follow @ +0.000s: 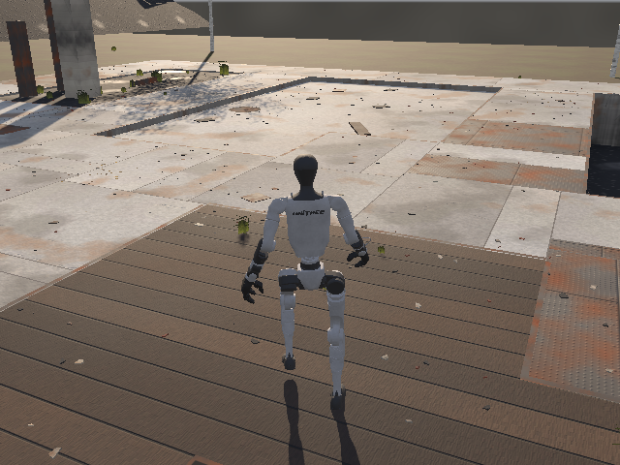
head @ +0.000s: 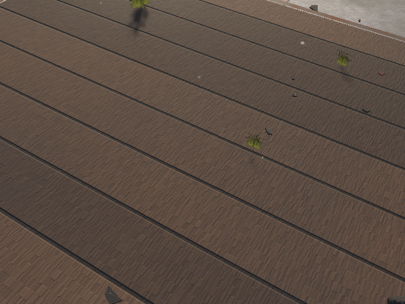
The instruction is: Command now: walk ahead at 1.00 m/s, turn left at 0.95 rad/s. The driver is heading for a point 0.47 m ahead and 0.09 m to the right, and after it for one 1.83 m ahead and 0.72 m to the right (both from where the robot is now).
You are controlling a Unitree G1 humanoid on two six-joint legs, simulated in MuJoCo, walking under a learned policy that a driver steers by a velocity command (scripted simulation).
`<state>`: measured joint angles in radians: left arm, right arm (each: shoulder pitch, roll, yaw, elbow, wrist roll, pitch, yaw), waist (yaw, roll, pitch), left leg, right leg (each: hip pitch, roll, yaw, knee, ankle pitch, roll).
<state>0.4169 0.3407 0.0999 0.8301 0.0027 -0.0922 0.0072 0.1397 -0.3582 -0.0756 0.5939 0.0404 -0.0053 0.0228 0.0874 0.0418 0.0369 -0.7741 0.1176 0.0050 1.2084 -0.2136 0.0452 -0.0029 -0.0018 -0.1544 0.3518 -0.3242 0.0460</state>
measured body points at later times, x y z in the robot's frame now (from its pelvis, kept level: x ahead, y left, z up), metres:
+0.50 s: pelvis +0.42 +0.05 +0.00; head +0.45 +0.04 +0.45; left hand +0.61 +0.31 -0.09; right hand +0.44 -0.23 -0.12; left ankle +0.35 +0.13 -0.73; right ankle +0.61 -0.10 -0.66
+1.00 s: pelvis +0.66 +0.03 +0.01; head +0.69 -0.02 +0.45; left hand +0.95 +0.21 -0.05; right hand +0.70 -0.31 -0.09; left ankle +0.87 +0.15 -0.67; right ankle +0.69 -0.03 -0.73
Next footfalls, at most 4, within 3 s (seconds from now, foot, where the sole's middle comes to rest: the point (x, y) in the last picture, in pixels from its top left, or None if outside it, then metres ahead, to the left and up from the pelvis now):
0.18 left None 0.38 0.14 -0.77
0.62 right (234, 241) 0.73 -0.04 -0.77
1.16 left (208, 197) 0.90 0.06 -0.77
1.54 right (236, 251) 0.69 -0.05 -0.77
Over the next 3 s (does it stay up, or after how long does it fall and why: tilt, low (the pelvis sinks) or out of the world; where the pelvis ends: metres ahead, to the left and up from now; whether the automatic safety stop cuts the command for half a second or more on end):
stays up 0.98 -0.22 -0.03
